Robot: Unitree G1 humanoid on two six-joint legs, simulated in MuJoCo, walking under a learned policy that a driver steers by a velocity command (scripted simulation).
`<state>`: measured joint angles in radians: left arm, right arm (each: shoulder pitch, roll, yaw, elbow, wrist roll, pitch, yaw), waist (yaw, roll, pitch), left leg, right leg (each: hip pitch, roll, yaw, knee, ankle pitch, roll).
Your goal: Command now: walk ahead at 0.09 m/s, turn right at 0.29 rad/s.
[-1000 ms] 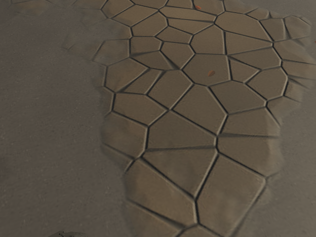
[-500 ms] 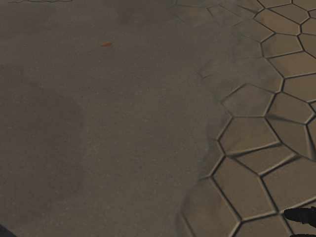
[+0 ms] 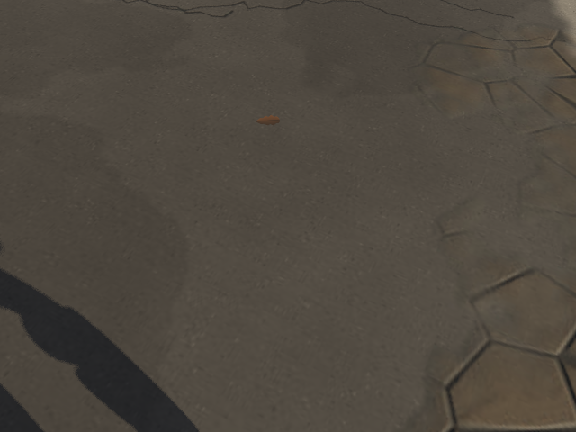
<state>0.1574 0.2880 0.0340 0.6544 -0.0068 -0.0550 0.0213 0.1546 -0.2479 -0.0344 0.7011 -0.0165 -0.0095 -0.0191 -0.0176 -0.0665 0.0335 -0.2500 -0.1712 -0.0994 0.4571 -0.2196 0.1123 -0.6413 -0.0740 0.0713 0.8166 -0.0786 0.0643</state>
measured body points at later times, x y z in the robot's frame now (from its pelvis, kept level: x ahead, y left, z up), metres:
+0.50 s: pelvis +0.11 -0.08 +0.01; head +0.15 -0.12 +0.45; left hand +0.36 +0.14 -0.07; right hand +0.19 -0.41 -0.09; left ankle +0.23 +0.07 -0.67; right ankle +0.09 -0.15 -0.74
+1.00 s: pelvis +0.17 -0.06 +0.01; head +0.21 -0.07 +0.45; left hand +0.48 +0.02 -0.09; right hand +0.06 -0.35 -0.09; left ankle +0.27 +0.01 -0.74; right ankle +0.04 -0.15 -0.67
